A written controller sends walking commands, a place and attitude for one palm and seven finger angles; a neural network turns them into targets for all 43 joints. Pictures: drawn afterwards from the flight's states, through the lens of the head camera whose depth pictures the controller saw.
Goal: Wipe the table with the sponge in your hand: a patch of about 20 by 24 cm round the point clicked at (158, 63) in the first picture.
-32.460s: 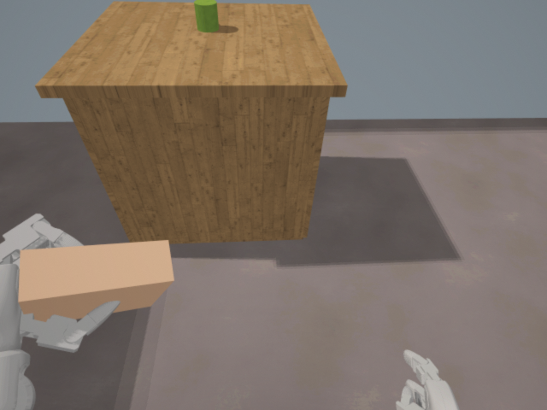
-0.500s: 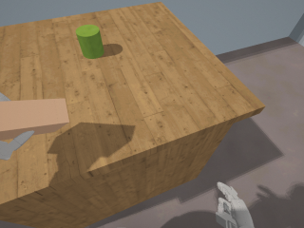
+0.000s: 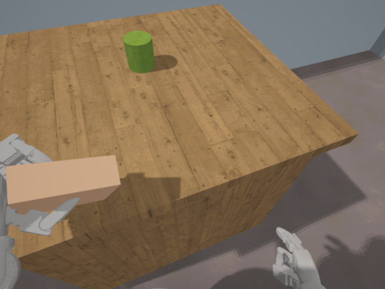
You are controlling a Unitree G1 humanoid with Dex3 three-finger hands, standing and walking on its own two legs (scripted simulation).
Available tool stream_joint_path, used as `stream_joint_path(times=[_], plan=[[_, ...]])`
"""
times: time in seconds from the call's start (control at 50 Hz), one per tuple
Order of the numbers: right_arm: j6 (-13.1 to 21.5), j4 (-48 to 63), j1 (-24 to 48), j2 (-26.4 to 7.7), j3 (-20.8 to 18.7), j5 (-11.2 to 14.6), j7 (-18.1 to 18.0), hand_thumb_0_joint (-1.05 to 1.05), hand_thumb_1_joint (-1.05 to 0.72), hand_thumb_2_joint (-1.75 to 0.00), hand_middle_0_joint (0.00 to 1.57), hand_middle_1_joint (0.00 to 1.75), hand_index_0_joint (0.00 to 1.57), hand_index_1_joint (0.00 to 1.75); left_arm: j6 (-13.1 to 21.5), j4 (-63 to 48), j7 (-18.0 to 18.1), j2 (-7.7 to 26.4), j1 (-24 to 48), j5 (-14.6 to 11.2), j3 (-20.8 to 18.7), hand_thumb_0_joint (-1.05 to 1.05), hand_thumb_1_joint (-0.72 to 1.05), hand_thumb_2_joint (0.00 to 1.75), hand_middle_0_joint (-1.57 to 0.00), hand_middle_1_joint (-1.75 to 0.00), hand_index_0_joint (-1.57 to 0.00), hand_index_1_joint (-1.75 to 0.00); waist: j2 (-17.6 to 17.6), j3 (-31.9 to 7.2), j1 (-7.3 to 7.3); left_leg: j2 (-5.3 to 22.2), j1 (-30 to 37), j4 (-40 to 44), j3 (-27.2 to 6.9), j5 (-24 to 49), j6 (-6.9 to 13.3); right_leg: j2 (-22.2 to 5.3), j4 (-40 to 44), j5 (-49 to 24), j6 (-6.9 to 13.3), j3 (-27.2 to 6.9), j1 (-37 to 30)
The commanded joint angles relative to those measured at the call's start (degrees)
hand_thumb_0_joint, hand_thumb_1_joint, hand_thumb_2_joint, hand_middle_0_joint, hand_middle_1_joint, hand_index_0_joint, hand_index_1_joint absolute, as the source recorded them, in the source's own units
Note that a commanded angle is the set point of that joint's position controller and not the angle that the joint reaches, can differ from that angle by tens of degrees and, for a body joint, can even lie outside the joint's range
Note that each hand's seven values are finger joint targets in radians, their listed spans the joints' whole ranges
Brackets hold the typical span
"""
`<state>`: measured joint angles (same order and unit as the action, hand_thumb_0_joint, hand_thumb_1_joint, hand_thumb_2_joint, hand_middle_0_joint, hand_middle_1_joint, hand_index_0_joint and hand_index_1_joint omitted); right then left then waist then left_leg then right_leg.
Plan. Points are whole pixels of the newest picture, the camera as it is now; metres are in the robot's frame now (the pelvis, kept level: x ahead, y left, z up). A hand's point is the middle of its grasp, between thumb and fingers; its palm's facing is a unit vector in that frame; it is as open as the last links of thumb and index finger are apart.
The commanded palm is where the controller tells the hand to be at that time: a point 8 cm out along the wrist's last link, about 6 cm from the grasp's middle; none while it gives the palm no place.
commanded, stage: come to a stop and stand still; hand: left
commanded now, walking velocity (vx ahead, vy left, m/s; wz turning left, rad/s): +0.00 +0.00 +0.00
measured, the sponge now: (82, 184) +0.25 +0.21 +0.13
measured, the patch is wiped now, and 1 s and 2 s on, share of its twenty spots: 0.00 0.00 0.00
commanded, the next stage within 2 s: look again from close up in 0.16 s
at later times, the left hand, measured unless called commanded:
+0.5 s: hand (58, 194) +0.21 +0.22 +0.16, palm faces +0.42 -0.83 -0.37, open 9.1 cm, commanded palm +0.15 +0.25 +0.18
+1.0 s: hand (56, 194) +0.22 +0.22 +0.16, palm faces +0.36 -0.87 -0.33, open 9.1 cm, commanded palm +0.15 +0.26 +0.18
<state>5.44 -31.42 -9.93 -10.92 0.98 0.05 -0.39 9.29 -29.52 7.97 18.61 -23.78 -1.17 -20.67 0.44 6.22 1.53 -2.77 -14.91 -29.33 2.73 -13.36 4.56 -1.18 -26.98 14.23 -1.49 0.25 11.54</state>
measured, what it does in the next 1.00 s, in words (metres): stands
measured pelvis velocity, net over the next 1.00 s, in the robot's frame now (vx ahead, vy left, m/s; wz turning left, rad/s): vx -0.01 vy -0.02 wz -0.01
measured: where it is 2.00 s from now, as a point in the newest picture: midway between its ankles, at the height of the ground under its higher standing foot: outside the picture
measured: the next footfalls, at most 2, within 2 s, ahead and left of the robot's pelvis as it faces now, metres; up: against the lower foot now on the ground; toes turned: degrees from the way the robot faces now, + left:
none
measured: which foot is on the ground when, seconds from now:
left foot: down 0.00-1.00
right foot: down 0.00-1.00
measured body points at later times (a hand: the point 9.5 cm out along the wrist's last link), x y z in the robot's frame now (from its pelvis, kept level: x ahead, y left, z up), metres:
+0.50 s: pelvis +0.00 -0.03 +0.00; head +0.01 -0.03 +0.45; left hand +0.18 +0.26 +0.18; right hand +0.17 -0.27 -0.08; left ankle +0.03 +0.06 -0.74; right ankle +0.00 -0.15 -0.74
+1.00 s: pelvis -0.01 -0.02 +0.00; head +0.01 -0.01 +0.45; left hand +0.19 +0.27 +0.17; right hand +0.18 -0.24 -0.06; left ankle +0.03 +0.06 -0.74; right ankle +0.00 -0.15 -0.74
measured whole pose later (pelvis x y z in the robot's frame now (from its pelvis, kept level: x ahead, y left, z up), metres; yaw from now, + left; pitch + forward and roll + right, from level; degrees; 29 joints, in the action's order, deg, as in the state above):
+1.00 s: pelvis -0.01 -0.02 +0.00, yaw -1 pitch -1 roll -1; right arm 9.0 -32.4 -11.4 -12.1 0.2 0.8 0.8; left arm 12.3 -23.3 5.9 18.7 -22.7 -2.8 -18.1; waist -0.1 2.7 1.2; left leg -1.5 -14.9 -27.7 2.7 -11.8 3.5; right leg 0.0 -25.6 12.6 -0.9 0.2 11.9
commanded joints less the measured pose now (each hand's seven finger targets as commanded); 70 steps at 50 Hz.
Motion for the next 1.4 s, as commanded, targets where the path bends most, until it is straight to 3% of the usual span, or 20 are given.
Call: stream_joint_path(times=[0.0, 0.02, 0.18, 0.32, 0.72, 0.74, 0.76, 0.78, 0.8, 0.82, 0.86, 0.92, 0.98, 1.02, 1.04, 1.12, 1.24, 1.3, 1.32, 1.38], plan=[[2.33, 8.55, 3.93, -8.3, -3.35, 0.46, -1.3, 0.0, -0.9, -0.9, 0.2, 0.3, 0.2, 0.3, 3.25, -10.2, 0.88, 9.9, 2.98, -0.4, -6.62, 0.0, 0.1, 1.3, -1.2, -1.6, -1.2, -1.6, 5.24, -10.07, -0.8, 9.81, 4.59, 9.73, -9.51, 2.24, -4.95, -0.27, 3.3, -3.16, 2.44, 1.35, -1.04], [2.27, 8.3, 4.08, -8.45, -3.38, 0.62, -1.51, 0.0, -0.9, -0.9, 0.2, 0.3, 0.2, 0.3, 3.04, -10.1, 1.14, 11.53, 2.45, -0.29, -8.04, 0.0, 0.1, 1.3, -1.2, -1.6, -1.2, -1.6, 4.93, -10.59, -0.85, 9.61, 5.2, 9.92, -9.07, 1.5, -4.98, -0.46, 3.3, -3.6, 2.5, 1.03, -1.11], [2.76, 8.27, 4.23, -8.11, -3.08, 0.68, -1.69, 0.0, -0.9, -0.9, 0.2, 0.3, 0.2, 0.3, 2.88, -9.08, 0.65, 8.75, 3.11, -0.62, -4.72, 0.0, 0.1, 1.3, -1.2, -1.6, -1.2, -1.6, 2.81, -9.93, -0.83, 8.57, 2.82, 9.41, -8.45, -5.33, -3.49, -1.34, 5.5, -4.12, 2.71, -0.39, -2.04], [3.0, 7.65, 4.45, -8.53, -3.37, 1.14, -2.18, 0.0, -0.9, -0.9, 0.2, 0.3, 0.2, 0.3, 2.42, -8.97, 0.92, 10.39, 3.02, -1.07, -5.67, 0.0, 0.1, 1.3, -1.2, -1.6, -1.2, -1.6, 1.31, -9.39, -1.11, 7.24, 2.71, 5.81, -6.97, -3.16, -2.87, -3.19, 7.01, -4.1, 3.48, -3.3, -0.91], [3.11, 7.74, 4.83, -8.45, -3.26, 1.5, -2.84, 0.0, -0.9, -0.9, 0.2, 0.3, 0.2, 0.3, 3.11, -9.73, 0.72, 11.23, 1.02, -2.37, -6.22, 0.0, 0.1, 1.3, -1.2, -1.6, -1.2, -1.6, 1.9, -10.71, -1.05, 7.65, 4.16, 4.76, -7.57, 5.55, -2.5, -3.88, 6.35, -10.6, 3.21, -3.23, -3.25], [5.37, 6.23, -1.99, -8.36, -3.62, -1.69, -2.72, 0.0, -0.9, -0.9, 0.2, 0.3, 0.2, 0.3, 9.0, -22.41, 0.04, 56.02, 56.72, 6.05, -37.98, 0.0, 0.1, 1.3, -1.2, -1.6, -1.2, -1.6, -10.89, -5.76, 2.26, 6.74, -3.74, -2.7, -4.61, 11.55, -2.03, -4.5, 11.55, -19.03, 0.17, -7.1, 2.72], [5.66, 3.52, 1.16, -3.03, -1.03, -0.16, -2.39, 0.0, -0.9, -0.9, 0.2, 0.3, 0.2, 0.3, 7.06, 9.97, -2.27, 22.7, 25.37, 1.04, -16.8, 0.0, 0.1, 1.3, -1.2, -1.6, -1.2, -1.6, -11.62, -15.86, 0.26, 1.48, 3.56, 0.5, -4.49, 13.48, -2.83, -7.06, 5.81, -22.95, 5.91, -7.76, -1.6], [6.01, 6.43, 1.34, -6.57, -3.72, 0.13, -2.19, 0.0, -0.9, -0.9, 0.2, 0.3, 0.2, 0.3, 7.52, 5.93, -2.04, 17.5, 11.0, -1.0, -13.19, 0.0, 0.1, 1.3, -1.2, -1.6, -1.2, -1.6, -6.4, -13.25, 2.27, 4.53, 5.36, 1.39, -4.55, 14.77, -3.74, -5.98, 7.04, -27.89, 3.72, -11.3, -3.36], [6.02, 5.94, -0.42, -8.01, -4.1, 0.76, -1.71, 0.0, -0.9, -0.9, 0.2, 0.3, 0.2, 0.3, 7.01, 6.92, -2.2, 11.77, 8.5, -1.88, -7.71, 0.0, 0.1, 1.3, -1.2, -1.6, -1.2, -1.6, -2.12, -16.36, 0.9, 4.66, 5.99, 4.0, -5.03, 15.86, -3.67, -5.47, 4.45, -23.91, 3.91, -8.45, -7.53], [6.42, 6.11, 2.27, -7.69, -4.16, 1.63, -0.97, 0.0, -0.9, -0.9, 0.2, 0.3, 0.2, 0.3, 7.07, 5.24, -2.76, 5.81, 4.83, -2.79, -2.11, 0.0, 0.1, 1.3, -1.2, -1.6, -1.2, -1.6, 8.82, -18.81, 0.9, 5.96, 10.56, 4.83, -4.51, 19.96, -2.86, -4.13, 1.91, -19.54, 3.45, -6.14, -5.12], [6.17, 6.94, 1.96, -8.59, -4.19, 1.21, 0.51, 0.0, -0.9, -0.9, 0.2, 0.3, 0.2, 0.3, 7.15, -3.54, -2.67, 7.43, 4.25, -2.24, -0.48, 0.0, 0.1, 1.3, -1.2, -1.6, -1.2, -1.6, 11.5, -17.56, 1.16, 8.63, 7.4, 5.33, -6.77, 19.42, -2.11, -3.08, 1.5, -12.35, 2.15, -4.04, -4.12], [6.54, 7.57, 4.21, -7.65, -3.07, 1.59, 1.02, 0.0, -0.9, -0.9, 0.2, 0.3, 0.2, 0.3, 6.6, -6.75, -1.87, 8.32, 0.77, -2.04, -0.13, 0.0, 0.1, 1.3, -1.2, -1.6, -1.2, -1.6, 2.53, -13.36, 1.14, 8.63, 1.69, 7.97, -7.32, 8.32, -2.31, -1.87, 2.79, -7.03, 1.98, -2.57, -4.64], [6.26, 8.45, 4.08, -8.26, -3.34, 1.06, -0.46, 0.0, -0.9, -0.9, 0.2, 0.3, 0.2, 0.3, 7.0, -8.44, -1.01, 13.61, 4.0, -1.68, -6.26, 0.0, 0.1, 1.3, -1.2, -1.6, -1.2, -1.6, -4.88, -10.86, 0.53, 7.08, -0.87, 8.6, -8.18, -1.55, -2.61, -2.34, 6.1, -1.45, 2.4, -3.79, -2.69], [5.66, 8.31, 5.54, -8.2, -3.0, 0.86, -1.61, 0.0, -0.9, -0.9, 0.2, 0.3, 0.2, 0.3, 7.54, -10.07, -0.12, 19.13, 6.93, -1.92, -12.21, 0.0, 0.1, 1.3, -1.2, -1.6, -1.2, -1.6, -1.86, -9.67, 0.45, 6.87, -0.81, 9.69, -8.47, -4.77, -2.69, -2.04, 6.89, 1.33, 2.42, -3.61, -1.33], [5.54, 7.9, 5.09, -7.82, -2.98, 0.76, -1.98, 0.0, -0.9, -0.9, 0.2, 0.3, 0.2, 0.3, 7.9, -8.37, -0.3, 15.67, 8.23, -2.04, -9.94, 0.0, 0.1, 1.3, -1.2, -1.6, -1.2, -1.6, 0.41, -9.3, -0.1, 7.31, -1.93, 10.69, -9.28, -7.13, -2.39, -2.12, 6.37, 2.37, 2.55, -3.01, -1.79], [6.27, 7.49, 4.36, -7.51, -2.68, 1.04, -1.98, 0.0, -0.9, -0.9, 0.2, 0.3, 0.2, 0.3, 8.24, -5.57, -0.97, 11.51, 9.72, -1.37, -6.25, 0.0, 0.1, 1.3, -1.2, -1.6, -1.2, -1.6, 9.17, -8.08, 0.01, 8.47, -3.7, 14.31, -9.77, -13.55, -2.17, -0.37, 4.53, 1.01, 2.34, -1.8, -3.68], [7.31, 6.89, 3.25, -8.23, -2.63, 0.88, -1.11, 0.0, -0.9, -0.9, 0.2, 0.3, 0.2, 0.3, 7.67, -7.25, -1.37, 7.75, 9.6, 0.08, -0.36, 0.0, 0.1, 1.3, -1.2, -1.6, -1.2, -1.6, 5.13, -9.88, -0.07, 8.34, -1.12, 14.0, -9.96, -7.92, -2.98, 0.27, 5.37, -2.72, 1.97, -0.97, -4.75], [7.04, 6.98, 3.1, -8.24, -2.83, 0.66, -1.08, 0.0, -0.9, -0.9, 0.2, 0.3, 0.2, 0.3, 7.39, -8.74, -0.95, 9.39, 8.85, 0.3, -2.14, 0.0, 0.1, 1.3, -1.2, -1.6, -1.2, -1.6, 2.71, -11.45, 0.06, 7.51, 0.54, 12.0, -8.96, -1.69, -3.53, -0.23, 5.95, -5.63, 2.19, -1.35, -5.95], [7.0, 6.91, 4.02, -8.11, -2.55, 0.76, -1.17, 0.0, -0.9, -0.9, 0.2, 0.3, 0.2, 0.3, 7.14, -9.22, -0.6, 11.87, 8.0, 0.18, -4.6, 0.0, 0.1, 1.3, -1.2, -1.6, -1.2, -1.6, 3.18, -11.88, 0.26, 7.01, 1.89, 11.47, -8.1, 0.41, -4.08, 0.04, 5.89, -6.26, 2.09, -1.05, -5.4], [6.32, 7.08, 3.63, -7.98, -2.64, 0.51, -1.44, 0.0, -0.9, -0.9, 0.2, 0.3, 0.2, 0.3, 7.39, -9.56, -0.67, 11.64, 7.83, -0.17, -5.41, 0.0, 0.1, 1.3, -1.2, -1.6, -1.2, -1.6, 5.48, -11.71, 0.18, 7.19, 1.8, 12.05, -8.63, 2.13, -4.7, 0.11, 5.05, -6.69, 2.27, -0.65, -5.92]])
